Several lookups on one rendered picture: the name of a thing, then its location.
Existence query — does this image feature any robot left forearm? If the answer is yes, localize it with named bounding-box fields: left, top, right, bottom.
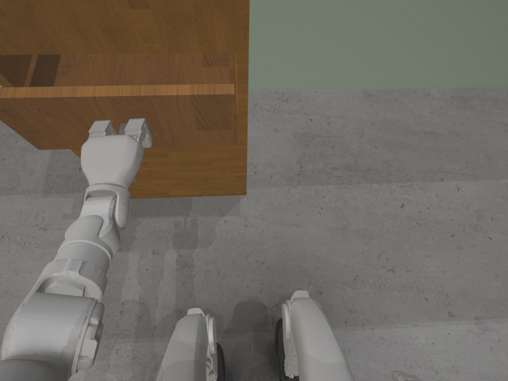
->
left=2, top=183, right=131, bottom=360

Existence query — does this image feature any right robot shin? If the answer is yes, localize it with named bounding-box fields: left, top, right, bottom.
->
left=283, top=291, right=321, bottom=376

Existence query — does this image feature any cabinet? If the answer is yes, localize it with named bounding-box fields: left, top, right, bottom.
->
left=0, top=0, right=250, bottom=199

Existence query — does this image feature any drawer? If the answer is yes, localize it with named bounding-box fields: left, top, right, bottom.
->
left=0, top=52, right=237, bottom=150

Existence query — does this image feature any left robot upper arm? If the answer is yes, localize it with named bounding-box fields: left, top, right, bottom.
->
left=0, top=292, right=105, bottom=381

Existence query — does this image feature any robot left hand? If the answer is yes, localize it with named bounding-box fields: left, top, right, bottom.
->
left=81, top=118, right=152, bottom=190

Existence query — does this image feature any robot shin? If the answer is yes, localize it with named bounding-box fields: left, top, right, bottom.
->
left=175, top=308, right=217, bottom=381
left=283, top=291, right=321, bottom=376

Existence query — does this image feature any handle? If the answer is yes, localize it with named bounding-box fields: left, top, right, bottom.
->
left=119, top=123, right=128, bottom=135

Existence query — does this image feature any left robot shin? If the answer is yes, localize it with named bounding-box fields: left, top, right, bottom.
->
left=175, top=308, right=217, bottom=381

